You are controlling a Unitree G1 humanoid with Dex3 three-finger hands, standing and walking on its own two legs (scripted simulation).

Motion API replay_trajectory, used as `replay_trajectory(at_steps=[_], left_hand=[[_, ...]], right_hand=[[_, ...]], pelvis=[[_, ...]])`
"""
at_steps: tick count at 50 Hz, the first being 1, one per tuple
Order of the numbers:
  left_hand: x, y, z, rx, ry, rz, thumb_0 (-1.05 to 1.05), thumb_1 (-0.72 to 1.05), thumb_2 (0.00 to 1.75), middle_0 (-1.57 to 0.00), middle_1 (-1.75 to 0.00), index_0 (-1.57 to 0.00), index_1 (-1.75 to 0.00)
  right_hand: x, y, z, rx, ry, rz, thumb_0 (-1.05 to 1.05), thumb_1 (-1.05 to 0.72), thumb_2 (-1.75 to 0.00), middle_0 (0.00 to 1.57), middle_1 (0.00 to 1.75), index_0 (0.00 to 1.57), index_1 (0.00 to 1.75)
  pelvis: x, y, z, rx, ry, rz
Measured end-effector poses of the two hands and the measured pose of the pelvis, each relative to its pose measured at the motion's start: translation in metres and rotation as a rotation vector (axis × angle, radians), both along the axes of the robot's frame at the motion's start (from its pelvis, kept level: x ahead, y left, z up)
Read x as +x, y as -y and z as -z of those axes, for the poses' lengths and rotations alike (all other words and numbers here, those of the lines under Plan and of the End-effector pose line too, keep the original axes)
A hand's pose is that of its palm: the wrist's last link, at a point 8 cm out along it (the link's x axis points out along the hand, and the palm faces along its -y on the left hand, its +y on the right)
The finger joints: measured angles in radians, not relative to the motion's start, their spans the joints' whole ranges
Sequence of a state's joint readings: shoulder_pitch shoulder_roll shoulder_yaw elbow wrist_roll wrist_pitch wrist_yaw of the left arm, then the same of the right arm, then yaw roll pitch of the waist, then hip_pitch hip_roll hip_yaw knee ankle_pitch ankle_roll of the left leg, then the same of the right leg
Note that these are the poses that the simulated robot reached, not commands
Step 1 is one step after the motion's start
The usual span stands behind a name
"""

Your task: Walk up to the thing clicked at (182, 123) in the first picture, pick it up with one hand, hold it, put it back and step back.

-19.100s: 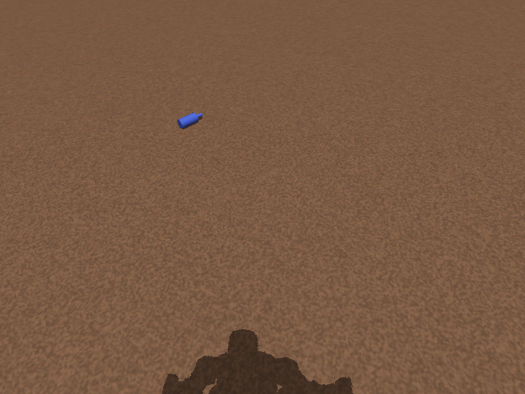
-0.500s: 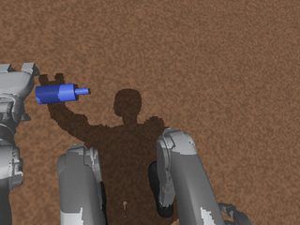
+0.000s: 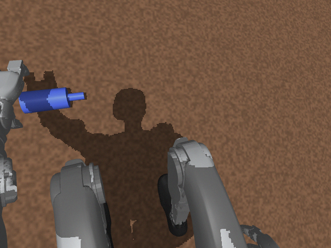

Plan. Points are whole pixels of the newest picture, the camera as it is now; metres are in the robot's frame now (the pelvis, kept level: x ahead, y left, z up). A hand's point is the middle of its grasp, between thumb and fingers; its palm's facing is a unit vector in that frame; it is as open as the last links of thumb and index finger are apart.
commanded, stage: rise first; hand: left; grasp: from above
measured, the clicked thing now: (54, 99) +0.52 +0.24 -0.31
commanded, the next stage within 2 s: approach in 1.70 s
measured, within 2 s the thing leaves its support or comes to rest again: neither
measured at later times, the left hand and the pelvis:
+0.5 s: hand (16, 102) +0.48 +0.30 -0.19, palm faces -0.46 -0.06 -0.88, open 14.1 cm; pelvis +0.00 +0.00 -0.01, yaw -1 degrees
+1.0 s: hand (15, 103) +0.48 +0.30 -0.20, palm faces -0.46 -0.06 -0.89, open 14.1 cm; pelvis +0.00 +0.00 -0.02, yaw -2 degrees
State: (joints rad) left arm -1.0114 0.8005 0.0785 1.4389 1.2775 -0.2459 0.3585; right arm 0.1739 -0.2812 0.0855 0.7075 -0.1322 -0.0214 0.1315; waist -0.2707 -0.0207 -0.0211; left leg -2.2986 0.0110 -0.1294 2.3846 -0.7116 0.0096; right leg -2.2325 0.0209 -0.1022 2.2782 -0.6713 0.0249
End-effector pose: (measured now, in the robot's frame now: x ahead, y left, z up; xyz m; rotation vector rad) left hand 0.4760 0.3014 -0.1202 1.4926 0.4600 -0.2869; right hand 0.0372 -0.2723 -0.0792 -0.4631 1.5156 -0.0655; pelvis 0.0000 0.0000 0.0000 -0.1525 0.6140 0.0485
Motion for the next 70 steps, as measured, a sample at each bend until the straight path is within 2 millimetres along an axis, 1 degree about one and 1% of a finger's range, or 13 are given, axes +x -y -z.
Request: replay_trajectory(at_steps=[19,39,51,70], left_hand=[[0.006,0.003,0.011,0.009,-0.004,0.005,0.0,-0.52,1.01,-0.09,-1.0,-0.08,-1.0],[0.007,0.001,0.024,0.002,0.003,0.008,0.0,-0.53,1.01,-0.09,-1.0,-0.08,-1.0],[0.007,0.0,0.025,0.007,0.0,0.012,0.0,-0.53,1.01,-0.09,-1.0,-0.08,-1.0],[0.007,0.004,0.015,0.01,0.003,0.01,0.0,-0.52,1.01,-0.1,-0.99,-0.09,-0.99]], right_hand=[[-0.007,-0.008,0.007,0.016,0.008,0.001,0.0,-0.91,-0.9,0.2,0.3,0.21,0.3],[-0.012,-0.009,0.005,0.005,-0.005,-0.013,0.0,-0.91,-0.9,0.2,0.3,0.21,0.3],[-0.012,-0.011,0.006,0.01,-0.001,-0.017,0.0,-0.9,-0.9,0.2,0.3,0.21,0.3],[-0.013,-0.01,0.006,0.022,0.018,-0.015,0.0,-0.91,-0.9,0.2,0.3,0.21,0.3]], pelvis=[[-0.002,-0.001,0.009,-0.009,0.013,0.004],[-0.002,-0.002,0.015,-0.023,0.024,0.009],[-0.003,-0.003,0.016,-0.026,0.025,0.009],[-0.006,-0.002,0.014,-0.02,0.03,0.009]])
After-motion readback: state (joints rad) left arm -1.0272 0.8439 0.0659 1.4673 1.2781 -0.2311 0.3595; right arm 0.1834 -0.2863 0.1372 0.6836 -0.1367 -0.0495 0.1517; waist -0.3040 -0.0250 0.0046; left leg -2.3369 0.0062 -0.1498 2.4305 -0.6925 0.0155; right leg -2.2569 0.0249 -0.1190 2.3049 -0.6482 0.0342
